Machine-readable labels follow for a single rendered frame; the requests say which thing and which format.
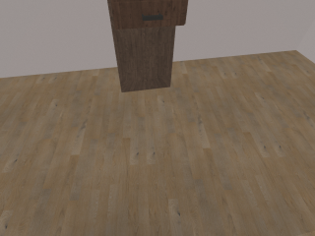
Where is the cabinet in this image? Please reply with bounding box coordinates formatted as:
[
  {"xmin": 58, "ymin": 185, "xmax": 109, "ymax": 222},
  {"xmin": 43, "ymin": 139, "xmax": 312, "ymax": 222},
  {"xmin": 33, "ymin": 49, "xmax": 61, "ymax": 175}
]
[{"xmin": 107, "ymin": 0, "xmax": 176, "ymax": 92}]

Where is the handle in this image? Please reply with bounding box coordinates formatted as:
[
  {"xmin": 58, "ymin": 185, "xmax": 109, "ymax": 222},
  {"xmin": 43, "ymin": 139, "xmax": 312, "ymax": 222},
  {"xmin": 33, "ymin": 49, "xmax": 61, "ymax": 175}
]
[{"xmin": 142, "ymin": 13, "xmax": 163, "ymax": 21}]

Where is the drawer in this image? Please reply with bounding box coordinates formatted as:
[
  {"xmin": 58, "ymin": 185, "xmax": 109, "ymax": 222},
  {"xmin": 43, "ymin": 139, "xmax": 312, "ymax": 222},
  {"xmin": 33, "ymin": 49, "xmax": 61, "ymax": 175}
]
[{"xmin": 111, "ymin": 0, "xmax": 188, "ymax": 30}]

